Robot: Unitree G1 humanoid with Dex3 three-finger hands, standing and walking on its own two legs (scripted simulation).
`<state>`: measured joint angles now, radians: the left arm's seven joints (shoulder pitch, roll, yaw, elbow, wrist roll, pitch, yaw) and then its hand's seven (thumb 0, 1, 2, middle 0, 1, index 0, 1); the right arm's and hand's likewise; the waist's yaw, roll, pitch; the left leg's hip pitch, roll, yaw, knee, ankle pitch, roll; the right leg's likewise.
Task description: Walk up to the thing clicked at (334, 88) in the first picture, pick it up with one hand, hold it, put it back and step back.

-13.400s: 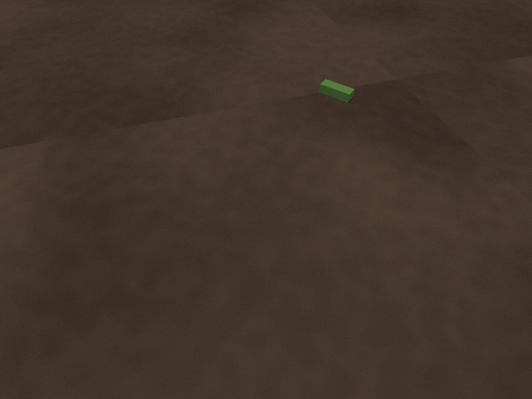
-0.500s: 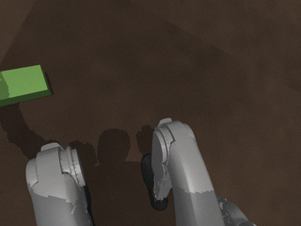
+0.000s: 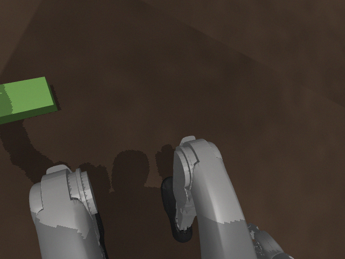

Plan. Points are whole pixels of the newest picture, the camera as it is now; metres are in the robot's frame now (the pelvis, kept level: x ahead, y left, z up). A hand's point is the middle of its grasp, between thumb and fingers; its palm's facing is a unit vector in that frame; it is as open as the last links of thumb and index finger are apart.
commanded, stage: rise first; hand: left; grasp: from above
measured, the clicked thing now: (5, 104) +0.50 +0.32 -0.29
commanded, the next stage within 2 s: approach in 0.48 s
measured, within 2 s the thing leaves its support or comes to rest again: neither
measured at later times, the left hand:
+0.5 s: hand out of the picture +0.45 +0.35 -0.18, palm faces -0.44 -0.12 -0.89, open 14.1 cm
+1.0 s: hand out of the picture +0.51 +0.30 -0.17, palm faces -0.38 -0.09 -0.92, open 14.1 cm
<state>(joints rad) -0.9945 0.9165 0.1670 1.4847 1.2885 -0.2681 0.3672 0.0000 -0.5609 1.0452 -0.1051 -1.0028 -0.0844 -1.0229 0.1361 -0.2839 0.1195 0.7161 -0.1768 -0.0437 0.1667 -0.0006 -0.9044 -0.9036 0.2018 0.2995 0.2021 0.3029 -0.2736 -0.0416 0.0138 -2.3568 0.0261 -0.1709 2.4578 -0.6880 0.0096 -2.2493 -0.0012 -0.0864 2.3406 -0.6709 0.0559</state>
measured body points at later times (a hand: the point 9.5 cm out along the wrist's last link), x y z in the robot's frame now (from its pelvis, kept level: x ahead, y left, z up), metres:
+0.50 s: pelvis +0.00 +0.00 +0.00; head +0.25 +0.10 +0.36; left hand +0.47 +0.36 -0.13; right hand +0.05 -0.27 -0.09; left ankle +0.07 +0.13 -0.29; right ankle +0.11 -0.13 -0.29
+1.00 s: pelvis +0.00 +0.00 +0.00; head +0.25 +0.09 +0.36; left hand +0.52 +0.30 -0.11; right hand +0.04 -0.27 -0.08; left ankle +0.07 +0.13 -0.29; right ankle +0.11 -0.13 -0.29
